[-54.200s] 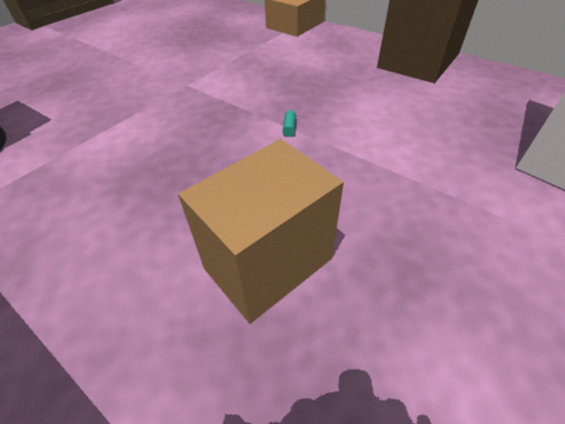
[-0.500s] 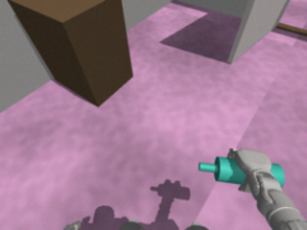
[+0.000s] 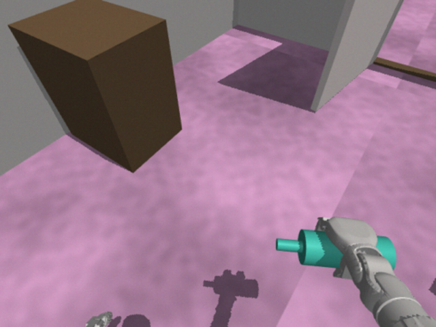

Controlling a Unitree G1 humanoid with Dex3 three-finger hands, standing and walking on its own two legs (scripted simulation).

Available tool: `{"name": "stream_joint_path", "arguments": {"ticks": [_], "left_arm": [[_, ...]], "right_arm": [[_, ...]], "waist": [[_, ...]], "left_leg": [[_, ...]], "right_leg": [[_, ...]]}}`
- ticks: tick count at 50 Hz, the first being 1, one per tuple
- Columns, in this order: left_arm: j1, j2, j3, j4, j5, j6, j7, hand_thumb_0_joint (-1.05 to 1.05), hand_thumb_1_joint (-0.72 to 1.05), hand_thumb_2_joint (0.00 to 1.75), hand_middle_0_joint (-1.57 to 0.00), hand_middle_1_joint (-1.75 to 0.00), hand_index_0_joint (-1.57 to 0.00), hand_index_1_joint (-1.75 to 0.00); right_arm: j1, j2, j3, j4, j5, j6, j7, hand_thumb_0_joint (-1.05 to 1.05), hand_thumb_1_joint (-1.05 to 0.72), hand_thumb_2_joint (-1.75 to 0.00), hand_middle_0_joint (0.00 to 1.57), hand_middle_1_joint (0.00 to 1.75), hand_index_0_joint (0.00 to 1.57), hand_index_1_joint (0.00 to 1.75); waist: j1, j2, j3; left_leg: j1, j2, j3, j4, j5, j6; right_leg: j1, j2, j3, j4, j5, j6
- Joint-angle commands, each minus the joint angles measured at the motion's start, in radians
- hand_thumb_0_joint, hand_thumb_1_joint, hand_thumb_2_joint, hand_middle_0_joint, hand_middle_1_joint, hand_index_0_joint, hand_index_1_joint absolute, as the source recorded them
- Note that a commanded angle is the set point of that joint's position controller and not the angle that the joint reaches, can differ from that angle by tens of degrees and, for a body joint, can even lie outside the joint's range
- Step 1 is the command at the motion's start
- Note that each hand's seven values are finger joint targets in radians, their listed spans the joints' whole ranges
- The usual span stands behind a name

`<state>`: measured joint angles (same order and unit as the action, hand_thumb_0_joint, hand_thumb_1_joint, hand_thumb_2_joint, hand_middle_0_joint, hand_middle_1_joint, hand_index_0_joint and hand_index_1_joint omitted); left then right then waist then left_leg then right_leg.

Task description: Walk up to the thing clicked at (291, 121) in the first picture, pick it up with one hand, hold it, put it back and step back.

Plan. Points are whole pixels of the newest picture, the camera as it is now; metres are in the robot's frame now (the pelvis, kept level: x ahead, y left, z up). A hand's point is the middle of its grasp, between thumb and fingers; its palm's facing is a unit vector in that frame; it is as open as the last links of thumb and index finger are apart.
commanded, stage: hold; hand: right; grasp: from above
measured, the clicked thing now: (330, 249) +0.31 -0.20 -0.08
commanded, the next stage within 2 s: crouch in 1.66 s
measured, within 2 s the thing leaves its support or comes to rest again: neither
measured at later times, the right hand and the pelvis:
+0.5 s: hand (346, 256) +0.28 -0.22 -0.05, palm faces -0.45 +0.07 -0.89, open 9.9 cm; pelvis -0.01 +0.00 +0.01, yaw +0 degrees
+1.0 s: hand (350, 262) +0.27 -0.21 -0.03, palm faces -0.44 +0.07 -0.89, open 9.9 cm; pelvis -0.02 +0.00 +0.02, yaw +0 degrees
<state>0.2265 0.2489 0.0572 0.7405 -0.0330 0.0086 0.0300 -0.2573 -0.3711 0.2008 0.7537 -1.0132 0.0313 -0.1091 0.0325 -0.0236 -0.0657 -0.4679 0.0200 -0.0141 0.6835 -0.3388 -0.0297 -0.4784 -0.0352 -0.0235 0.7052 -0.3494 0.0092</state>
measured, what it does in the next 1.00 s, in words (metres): stands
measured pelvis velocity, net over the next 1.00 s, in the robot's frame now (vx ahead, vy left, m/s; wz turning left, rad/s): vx -0.02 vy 0.00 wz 0.01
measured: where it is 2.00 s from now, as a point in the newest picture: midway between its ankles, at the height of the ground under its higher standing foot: outside the picture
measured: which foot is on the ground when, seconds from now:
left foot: down 0.00-1.00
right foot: down 0.00-1.00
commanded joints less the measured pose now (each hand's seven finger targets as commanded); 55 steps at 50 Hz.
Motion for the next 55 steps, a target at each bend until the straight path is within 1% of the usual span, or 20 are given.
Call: {"name": "stream_joint_path", "arguments": {"ticks": [1, 4, 7, 8, 11, 18, 22, 25, 28, 29, 34, 36, 39, 42, 47, 49, 50, 51, 54, 55], "left_arm": [[-0.006, 0.147, 0.045, -0.118, -0.005, -0.021, 0.007, 0.0, 0.9, 0.9, -0.2, -0.3, -0.2, -0.3], [-0.017, 0.15, 0.046, -0.137, -0.006, -0.013, 0.006, 0.0, 0.9, 0.9, -0.2, -0.3, -0.2, -0.3], [-0.028, 0.147, 0.043, -0.156, -0.009, -0.006, 0.005, 0.0, 0.9, 0.9, -0.2, -0.3, -0.2, -0.3], [-0.023, 0.15, 0.043, -0.158, -0.009, -0.004, 0.006, 0.0, 0.9, 0.9, -0.2, -0.3, -0.2, -0.3], [-0.029, 0.15, 0.043, -0.162, -0.008, 0.0, 0.006, 0.0, 0.9, 0.9, -0.2, -0.3, -0.2, -0.3], [-0.042, 0.146, 0.038, -0.17, -0.011, 0.002, 0.007, 0.0, 0.9, 0.9, -0.2, -0.3, -0.2, -0.3], [-0.054, 0.146, 0.038, -0.175, -0.014, 0.007, 0.007, 0.0, 0.9, 0.9, -0.2, -0.3, -0.2, -0.3], [-0.068, 0.14, 0.031, -0.176, -0.015, 0.006, 0.011, 0.0, 0.9, 0.9, -0.2, -0.3, -0.2, -0.3], [-0.083, 0.14, 0.029, -0.188, -0.018, 0.007, 0.014, 0.0, 0.9, 0.9, -0.2, -0.3, -0.2, -0.3], [-0.088, 0.139, 0.027, -0.186, -0.017, 0.006, 0.015, 0.0, 0.9, 0.9, -0.2, -0.3, -0.2, -0.3], [-0.09, 0.141, 0.025, -0.19, -0.018, 0.005, 0.019, 0.0, 0.9, 0.9, -0.2, -0.3, -0.2, -0.3], [-0.098, 0.138, 0.021, -0.188, -0.019, 0.004, 0.019, 0.0, 0.9, 0.9, -0.2, -0.3, -0.2, -0.3], [-0.11, 0.137, 0.021, -0.189, -0.02, 0.002, 0.02, 0.0, 0.9, 0.9, -0.2, -0.3, -0.2, -0.3], [-0.115, 0.136, 0.02, -0.189, -0.021, 0.001, 0.02, 0.0, 0.9, 0.9, -0.2, -0.3, -0.2, -0.3], [-0.135, 0.134, 0.016, -0.2, -0.023, 0.001, 0.02, 0.0, 0.9, 0.9, -0.2, -0.3, -0.2, -0.3], [-0.136, 0.134, 0.015, -0.201, -0.024, 0.001, 0.022, 0.0, 0.9, 0.9, -0.2, -0.3, -0.2, -0.3], [-0.138, 0.132, 0.012, -0.201, -0.024, 0.002, 0.024, 0.0, 0.9, 0.9, -0.2, -0.3, -0.2, -0.3], [-0.142, 0.129, 0.009, -0.201, -0.024, 0.002, 0.024, 0.0, 0.9, 0.9, -0.2, -0.3, -0.2, -0.3], [-0.14, 0.128, 0.009, -0.197, -0.025, 0.001, 0.028, 0.0, 0.9, 0.9, -0.2, -0.3, -0.2, -0.3], [-0.141, 0.128, 0.01, -0.203, -0.026, 0.001, 0.028, 0.0, 0.9, 0.9, -0.2, -0.3, -0.2, -0.3]], "right_arm": [[-0.3, -0.2, -0.081, -0.2, -0.002, -0.004, -0.02, 0.0, -0.62, -0.94, 0.89, 0.92, 0.93, 0.87], [-0.3, -0.217, -0.092, -0.234, 0.004, -0.011, 0.003, 0.0, -0.62, -0.95, 0.9, 0.91, 0.94, 0.87], [-0.284, -0.206, -0.086, -0.249, -0.002, -0.016, 0.021, 0.0, -0.61, -0.95, 0.9, 0.9, 0.94, 0.87], [-0.296, -0.215, -0.092, -0.26, -0.004, -0.016, 0.021, 0.0, -0.61, -0.94, 0.9, 0.89, 0.93, 0.86], [-0.329, -0.235, -0.105, -0.307, -0.005, -0.021, 0.023, 0.0, -0.61, -0.93, 0.89, 0.91, 0.93, 0.86], [-0.321, -0.214, -0.097, -0.297, -0.001, -0.018, 0.018, 0.0, -0.63, -0.94, 0.92, 0.9, 0.95, 0.86], [-0.307, -0.209, -0.091, -0.303, 0.006, -0.017, 0.036, 0.0, -0.62, -0.97, 0.92, 0.92, 0.95, 0.88], [-0.301, -0.212, -0.086, -0.316, 0.008, -0.02, 0.05, 0.0, -0.65, -0.94, 0.92, 0.92, 0.96, 0.88], [-0.3, -0.231, -0.104, -0.33, 0.014, -0.029, 0.061, 0.0, -0.63, -0.94, 0.92, 0.91, 0.96, 0.87], [-0.3, -0.224, -0.095, -0.322, 0.014, -0.029, 0.063, 0.0, -0.62, -0.94, 0.92, 0.9, 0.96, 0.87], [-0.316, -0.235, -0.108, -0.365, 0.01, -0.036, 0.062, 0.0, -0.63, -0.93, 0.91, 0.92, 0.96, 0.88], [-0.306, -0.232, -0.107, -0.34, 0.008, -0.035, 0.06, 0.0, -0.63, -0.93, 0.93, 0.9, 0.97, 0.87], [-0.321, -0.246, -0.119, -0.359, 0.006, -0.034, 0.057, 0.0, -0.63, -0.93, 0.92, 0.89, 0.96, 0.86], [-0.304, -0.228, -0.104, -0.362, 0.007, -0.027, 0.06, 0.0, -0.65, -0.94, 0.94, 0.9, 0.98, 0.87], [-0.285, -0.222, -0.095, -0.379, 0.019, -0.023, 0.084, 0.0, -0.64, -0.93, 0.94, 0.89, 0.97, 0.85], [-0.306, -0.247, -0.11, -0.403, 0.019, -0.026, 0.098, 0.0, -0.64, -0.92, 0.93, 0.88, 0.97, 0.85], [-0.29, -0.246, -0.11, -0.377, 0.02, -0.025, 0.102, 0.0, -0.63, -0.92, 0.93, 0.88, 0.97, 0.84], [-0.278, -0.222, -0.088, -0.371, 0.021, -0.025, 0.108, 0.0, -0.65, -0.92, 0.95, 0.87, 0.98, 0.84], [-0.291, -0.251, -0.117, -0.403, 0.027, -0.033, 0.108, 0.0, -0.65, -0.95, 0.94, 0.9, 0.98, 0.86], [-0.289, -0.233, -0.104, -0.413, 0.029, -0.038, 0.112, 0.0, -0.65, -0.96, 0.94, 0.9, 0.98, 0.87]], "waist": [[0.002, -0.013, -0.258], [-0.005, -0.027, -0.256], [-0.014, -0.015, -0.248], [-0.006, -0.016, -0.259], [-0.013, -0.041, -0.28], [-0.01, -0.001, -0.242], [-0.016, -0.009, -0.245], [-0.02, -0.004, -0.224], [-0.028, -0.018, -0.213], [-0.023, -0.014, -0.2], [-0.023, -0.023, -0.222], [-0.02, -0.011, -0.194], [-0.033, -0.026, -0.209], [-0.032, -0.02, -0.206], [-0.037, -0.006, -0.166], [-0.037, -0.022, -0.192], [-0.037, -0.01, -0.178], [-0.027, 0.009, -0.165], [-0.036, -0.014, -0.195], [-0.033, -0.013, -0.195]], "left_leg": [[0.106, -0.043, 0.012, -0.104, 0.322, 0.029], [0.126, -0.043, 0.016, -0.117, 0.299, 0.031], [0.131, -0.044, 0.014, -0.123, 0.3, 0.032], [0.14, -0.045, 0.012, -0.123, 0.308, 0.031], [0.147, -0.049, 0.017, -0.126, 0.322, 0.034], [0.167, -0.045, 0.011, -0.158, 0.284, 0.03], [0.174, -0.044, 0.013, -0.166, 0.292, 0.032], [0.179, -0.042, 0.012, -0.185, 0.26, 0.03], [0.18, -0.043, 0.012, -0.198, 0.224, 0.034], [0.172, -0.043, 0.012, -0.202, 0.21, 0.034], [0.181, -0.043, 0.01, -0.206, 0.223, 0.034], [0.18, -0.042, 0.01, -0.219, 0.198, 0.033], [0.187, -0.042, 0.011, -0.221, 0.192, 0.036], [0.19, -0.042, 0.009, -0.226, 0.204, 0.035], [0.195, -0.041, 0.012, -0.246, 0.153, 0.035], [0.198, -0.039, 0.008, -0.246, 0.168, 0.036], [0.199, -0.039, 0.008, -0.251, 0.17, 0.034], [0.198, -0.036, 0.004, -0.255, 0.169, 0.03], [0.21, -0.037, 0.007, -0.253, 0.191, 0.032], [0.207, -0.039, 0.007, -0.252, 0.193, 0.032]], "right_leg": [[0.208, 0.049, -0.003, -0.087, 0.353, -0.005], [0.22, 0.049, -0.005, -0.107, 0.336, -0.004], [0.229, 0.048, -0.003, -0.12, 0.336, -0.008], [0.232, 0.048, -0.002, -0.119, 0.346, -0.007], [0.265, 0.042, 0.001, -0.126, 0.377, -0.003], [0.255, 0.046, -0.003, -0.157, 0.317, -0.013], [0.277, 0.045, -0.007, -0.171, 0.33, -0.013], [0.268, 0.046, -0.007, -0.184, 0.295, -0.016], [0.276, 0.047, -0.009, -0.201, 0.263, -0.014], [0.271, 0.045, -0.007, -0.205, 0.25, -0.014], [0.3, 0.045, -0.008, -0.211, 0.262, -0.015], [0.293, 0.045, -0.009, -0.218, 0.239, -0.016], [0.298, 0.045, -0.009, -0.225, 0.239, -0.013], [0.306, 0.046, -0.011, -0.229, 0.25, -0.013], [0.289, 0.044, -0.005, -0.252, 0.196, -0.016], [0.308, 0.043, -0.007, -0.252, 0.211, -0.017], [0.305, 0.045, -0.008, -0.253, 0.215, -0.018], [0.304, 0.048, -0.011, -0.251, 0.209, -0.022], [0.321, 0.047, -0.009, -0.252, 0.236, -0.019], [0.329, 0.046, -0.01, -0.252, 0.238, -0.019]]}}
